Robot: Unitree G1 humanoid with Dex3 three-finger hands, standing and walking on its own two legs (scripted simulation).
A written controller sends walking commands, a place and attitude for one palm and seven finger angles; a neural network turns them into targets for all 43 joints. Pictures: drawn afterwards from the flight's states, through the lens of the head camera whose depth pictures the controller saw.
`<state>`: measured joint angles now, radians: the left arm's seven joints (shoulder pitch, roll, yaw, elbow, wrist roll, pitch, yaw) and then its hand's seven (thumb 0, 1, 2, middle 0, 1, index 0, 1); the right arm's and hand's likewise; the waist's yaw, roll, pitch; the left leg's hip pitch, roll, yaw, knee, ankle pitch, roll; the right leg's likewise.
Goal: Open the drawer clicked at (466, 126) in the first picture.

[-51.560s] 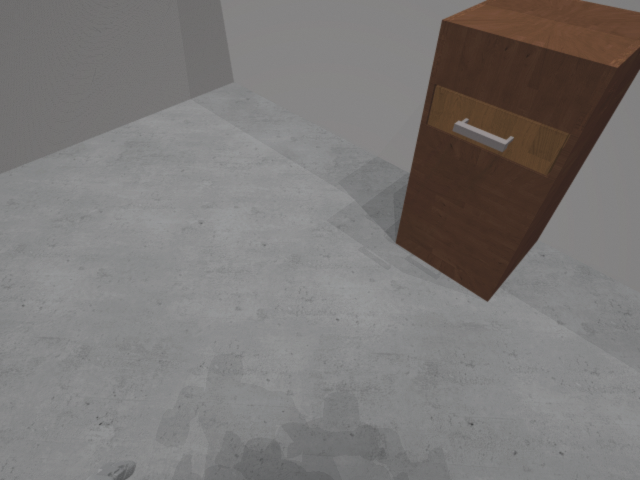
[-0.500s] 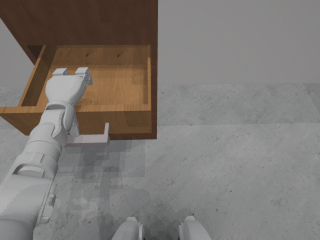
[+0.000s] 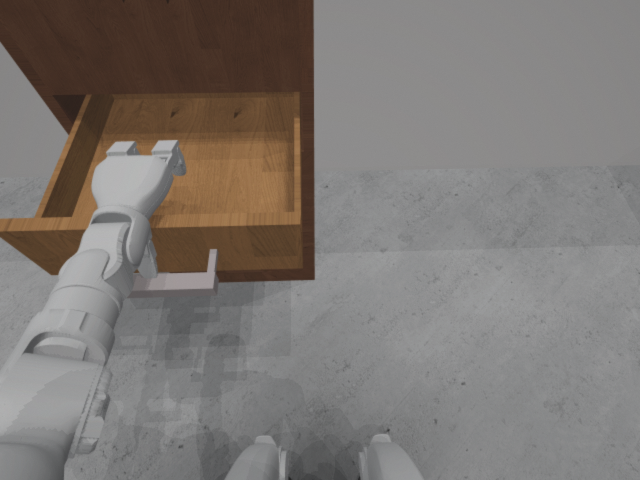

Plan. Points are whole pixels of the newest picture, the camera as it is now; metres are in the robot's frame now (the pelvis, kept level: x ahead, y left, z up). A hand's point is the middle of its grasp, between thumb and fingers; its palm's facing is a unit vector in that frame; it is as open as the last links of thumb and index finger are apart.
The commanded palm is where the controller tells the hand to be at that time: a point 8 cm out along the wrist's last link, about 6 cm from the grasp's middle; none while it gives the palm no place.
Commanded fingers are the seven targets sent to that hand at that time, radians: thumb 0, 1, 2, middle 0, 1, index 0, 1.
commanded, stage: lower the fingers behind the handle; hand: left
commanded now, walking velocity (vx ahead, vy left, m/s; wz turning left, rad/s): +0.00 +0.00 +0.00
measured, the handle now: (161, 271) +0.39 +0.23 -0.03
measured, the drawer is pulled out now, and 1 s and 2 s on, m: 0.26 0.26 0.26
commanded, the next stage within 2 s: lift the fingers back up to retry in 1.70 s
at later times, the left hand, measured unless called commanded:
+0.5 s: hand (150, 206) +0.46 +0.24 +0.03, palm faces -0.02 +0.01 -1.00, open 14.5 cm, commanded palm +0.42 +0.22 -0.02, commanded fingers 0.00 -0.50 0.30 -0.30 -1.20 -0.30 -1.20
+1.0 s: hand (151, 206) +0.46 +0.23 +0.03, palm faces -0.02 +0.04 -1.00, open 14.5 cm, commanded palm +0.43 +0.23 -0.05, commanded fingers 0.00 -0.50 0.30 -0.30 -1.20 -0.30 -1.20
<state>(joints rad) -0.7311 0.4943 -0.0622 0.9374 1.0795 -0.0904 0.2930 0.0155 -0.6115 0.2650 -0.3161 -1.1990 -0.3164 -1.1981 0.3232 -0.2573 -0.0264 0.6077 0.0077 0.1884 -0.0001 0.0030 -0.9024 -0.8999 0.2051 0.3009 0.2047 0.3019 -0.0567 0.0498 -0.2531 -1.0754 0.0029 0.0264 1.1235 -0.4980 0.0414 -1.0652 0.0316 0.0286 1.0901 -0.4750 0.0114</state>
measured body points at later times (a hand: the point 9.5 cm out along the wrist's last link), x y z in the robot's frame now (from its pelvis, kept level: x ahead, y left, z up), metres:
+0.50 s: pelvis -0.01 +0.00 -0.01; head +0.09 +0.00 +0.43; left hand +0.46 +0.23 +0.08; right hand +0.08 -0.27 -0.14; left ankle +0.01 +0.09 -0.65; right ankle +0.01 -0.13 -0.65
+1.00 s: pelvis -0.03 -0.01 -0.03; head +0.08 -0.01 +0.40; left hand +0.46 +0.23 +0.08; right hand +0.07 -0.27 -0.16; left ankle +0.01 +0.09 -0.65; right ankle +0.01 -0.13 -0.65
